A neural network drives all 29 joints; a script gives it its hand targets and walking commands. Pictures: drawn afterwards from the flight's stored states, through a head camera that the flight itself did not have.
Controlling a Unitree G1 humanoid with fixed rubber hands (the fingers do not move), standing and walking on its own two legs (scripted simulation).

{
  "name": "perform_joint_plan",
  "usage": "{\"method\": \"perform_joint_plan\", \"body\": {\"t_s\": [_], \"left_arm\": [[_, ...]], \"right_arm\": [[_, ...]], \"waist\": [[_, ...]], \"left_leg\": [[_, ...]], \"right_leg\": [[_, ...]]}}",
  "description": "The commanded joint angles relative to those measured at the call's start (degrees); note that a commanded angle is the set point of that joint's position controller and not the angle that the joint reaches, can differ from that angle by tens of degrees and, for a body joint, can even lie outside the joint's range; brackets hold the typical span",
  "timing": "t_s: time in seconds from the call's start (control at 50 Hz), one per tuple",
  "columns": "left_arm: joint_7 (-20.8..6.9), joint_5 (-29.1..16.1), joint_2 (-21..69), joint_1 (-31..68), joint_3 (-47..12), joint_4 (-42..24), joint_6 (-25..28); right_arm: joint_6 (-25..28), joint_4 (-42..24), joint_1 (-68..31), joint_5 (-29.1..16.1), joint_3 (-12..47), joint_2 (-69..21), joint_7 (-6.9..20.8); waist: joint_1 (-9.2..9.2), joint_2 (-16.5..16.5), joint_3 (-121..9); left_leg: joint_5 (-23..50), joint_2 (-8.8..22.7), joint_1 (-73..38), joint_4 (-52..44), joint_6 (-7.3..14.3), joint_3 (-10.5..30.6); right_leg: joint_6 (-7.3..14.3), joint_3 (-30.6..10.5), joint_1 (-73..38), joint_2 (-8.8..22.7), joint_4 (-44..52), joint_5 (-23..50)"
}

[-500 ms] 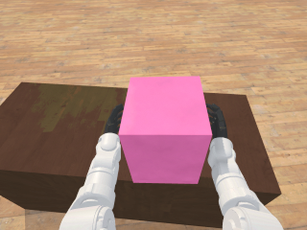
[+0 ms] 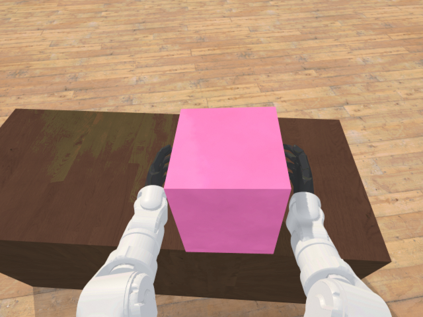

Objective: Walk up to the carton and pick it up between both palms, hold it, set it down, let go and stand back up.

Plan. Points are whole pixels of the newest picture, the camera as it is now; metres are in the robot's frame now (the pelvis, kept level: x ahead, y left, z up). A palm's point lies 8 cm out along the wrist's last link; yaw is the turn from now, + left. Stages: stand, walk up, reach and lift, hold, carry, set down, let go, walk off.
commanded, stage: set down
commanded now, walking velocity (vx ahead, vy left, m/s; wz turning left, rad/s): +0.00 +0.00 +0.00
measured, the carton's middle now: (228, 183) +0.41 -0.03 -0.01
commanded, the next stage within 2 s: none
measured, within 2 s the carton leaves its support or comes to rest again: rests again in 1.12 s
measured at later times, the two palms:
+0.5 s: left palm (158, 187) +0.41 +0.13 -0.02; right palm (291, 189) +0.39 -0.16 -0.01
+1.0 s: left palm (161, 190) +0.41 +0.12 -0.02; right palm (293, 195) +0.38 -0.17 -0.02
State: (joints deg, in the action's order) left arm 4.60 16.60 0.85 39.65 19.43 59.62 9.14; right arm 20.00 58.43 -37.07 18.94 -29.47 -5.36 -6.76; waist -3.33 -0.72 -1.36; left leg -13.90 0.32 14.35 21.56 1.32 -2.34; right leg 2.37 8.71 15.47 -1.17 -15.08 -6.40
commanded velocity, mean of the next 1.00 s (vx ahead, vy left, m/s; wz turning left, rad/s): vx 0.00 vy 0.00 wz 0.00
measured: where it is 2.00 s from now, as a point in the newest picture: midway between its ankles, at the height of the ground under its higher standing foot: outside the picture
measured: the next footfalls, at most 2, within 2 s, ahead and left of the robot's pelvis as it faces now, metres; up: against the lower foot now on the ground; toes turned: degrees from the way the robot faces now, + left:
none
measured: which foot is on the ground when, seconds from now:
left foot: down 0.00-1.00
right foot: down 0.00-1.00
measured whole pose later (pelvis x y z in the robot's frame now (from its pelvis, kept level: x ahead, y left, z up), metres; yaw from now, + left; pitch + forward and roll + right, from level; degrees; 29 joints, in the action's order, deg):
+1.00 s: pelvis +0.00 +0.00 -0.01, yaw +1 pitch +20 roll -2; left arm 6.3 18.6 0.0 45.7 24.9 71.5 23.6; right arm 28.5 64.5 -41.6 27.6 -39.4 -4.7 -6.0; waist -4.0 -2.6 -6.7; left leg -14.5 0.1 33.8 27.8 1.6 -1.1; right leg 2.5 10.1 33.8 -0.4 -20.2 -6.8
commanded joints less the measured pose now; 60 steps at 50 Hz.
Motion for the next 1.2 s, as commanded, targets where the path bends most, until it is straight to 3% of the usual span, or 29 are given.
{"method": "perform_joint_plan", "body": {"t_s": [0.0, 0.06, 0.16, 0.18, 0.22, 0.26, 0.28, 0.34, 0.38, 0.4, 0.44, 0.5, 0.6, 0.88, 1.18], "left_arm": [[-5.39, 0.88, 31.6, 41.75, -13.49, -10.35, 6.97], [-4.74, 1.2, 31.6, 41.36, -13.76, -10.44, 8.65], [-4.94, 2.16, 32.01, 39.46, -13.29, -8.05, 9.65], [-4.92, 1.27, 31.4, 39.91, -13.63, -9.07, 10.29], [-4.9, 1.03, 31.9, 40.74, -14.7, -7.87, 11.3], [-5.01, 1.12, 31.56, 41.22, -14.26, -7.69, 12.12], [-4.99, 0.6, 31.7, 40.73, -15.06, -7.0, 12.51], [-5.24, -0.65, 32.62, 40.73, -16.41, -6.29, 13.98], [-5.3, -0.42, 32.94, 40.47, -16.21, -3.98, 14.8], [-4.88, 0.39, 35.12, 40.18, -14.82, -5.53, 15.51], [-4.8, 1.17, 34.12, 40.2, -14.02, -4.71, 16.18], [-4.76, 2.36, 33.42, 39.91, -13.44, -1.62, 16.12], [-4.69, 3.57, 34.01, 38.26, -13.03, 1.94, 16.49], [-4.9, 6.64, 31.75, 39.5, -7.22, 7.16, 18.17], [-5.48, 8.63, 28.43, 39.1, -2.81, 10.51, 19.14]], "right_arm": [[3.45, -2.66, -35.11, 5.12, 17.25, -30.45, 9.14], [4.37, -3.06, -34.41, 5.11, 18.46, -31.16, 9.13], [4.94, -0.25, -32.81, 6.78, 17.21, -30.41, 9.15], [5.17, -0.41, -32.18, 6.71, 17.73, -30.86, 9.21], [5.59, 0.8, -31.78, 7.37, 17.37, -31.06, 9.07], [5.79, 1.61, -31.06, 7.44, 17.37, -32.3, 8.85], [6.12, 1.17, -31.42, 7.77, 17.56, -31.51, 8.67], [7.16, 1.79, -31.38, 7.75, 18.02, -32.05, 8.4], [7.82, 3.32, -31.84, 8.23, 17.92, -32.25, 8.41], [8.53, -0.22, -32.93, 9.67, 17.01, -31.35, 8.32], [8.66, 0.05, -32.68, 10.3, 16.88, -31.92, 8.24], [8.95, 1.57, -32.75, 10.36, 15.59, -31.33, 8.63], [10.41, 4.43, -32.95, 10.79, 13.9, -30.03, 8.96], [10.28, 8.66, -33.5, 15.17, 6.79, -28.86, 9.54], [10.17, 8.98, -33.55, 18.11, 3.42, -28.95, 9.77]], "waist": [[-0.07, -1.73, -38.54], [0.29, -2.37, -42.89], [-0.73, -3.39, -42.58], [-0.38, -2.56, -43.76], [-1.39, -2.76, -45.54], [-0.77, -2.79, -44.63], [-1.96, -2.69, -45.2], [-2.46, -2.31, -47.76], [-2.39, -2.14, -47.69], [-2.02, -1.39, -48.32], [-2.31, -1.31, -49.32], [-3.18, -2.1, -49.89], [-2.83, -2.97, -48.61], [-2.8, -3.08, -46.88], [-2.9, -1.01, -44.48]], "left_leg": [[27.49, 1.8, 2.76, -1.7, -5.02, 0.19], [32.25, 1.49, 3.1, -0.02, -5.12, 0.15], [34.49, 2.12, 2.45, 1.05, -5.72, 0.68], [34.51, 1.99, 2.62, 1.31, -5.71, 0.49], [36.4, 2.11, 3.83, 2.09, -5.81, 0.79], [36.28, 2.12, 5.34, 2.45, -5.32, 0.77], [36.6, 2.12, 5.83, 2.41, -5.25, 1.17], [39.47, 2.15, 6.34, 3.53, -5.16, 1.89], [39.25, 2.15, 7.34, 3.74, -5.3, 1.87], [36.14, 1.16, 12.07, 4.19, -5.49, 1.91], [32.79, 1.01, 16.46, 3.32, -4.85, 2.09], [33.78, 1.57, 13.38, 3.98, -5.18, 2.67], [35.93, 2.23, 10.42, 5.41, -5.83, 3.0], [26.01, 2.07, 11.13, 4.51, -5.16, 2.79], [17.2, 1.55, 18.19, 3.61, -3.22, 2.22]], "right_leg": [[-1.09, -3.66, -28.49, 1.89, -6.62, 28.76], [-1.54, -4.25, -29.56, 1.86, -8.55, 35.38], [-1.07, -4.17, -25.98, 1.8, -8.43, 34.44], [-0.97, -4.11, -26.07, 1.59, -8.4, 35.66], [-1.49, -4.24, -25.38, 1.64, -9.5, 38.11], [-1.49, -4.64, -25.27, 1.89, -9.85, 39.24], [-1.47, -4.77, -25.69, 2.1, -10.21, 40.44], [-1.58, -4.81, -25.97, 2.03, -11.78, 44.0], [-1.16, -4.71, -24.51, 2.18, -11.73, 43.29], [-0.54, -4.38, -26.13, 2.24, -11.56, 43.94], [-0.86, -4.62, -29.37, 2.99, -13.36, 46.33], [-0.65, -3.91, -25.62, 2.42, -12.91, 43.69], [0.12, -3.5, -19.59, 1.67, -11.92, 40.33], [0.0, -2.7, -13.19, 1.8, -11.08, 29.62], [-1.02, -3.33, -14.39, 2.89, -12.7, 26.63]]}}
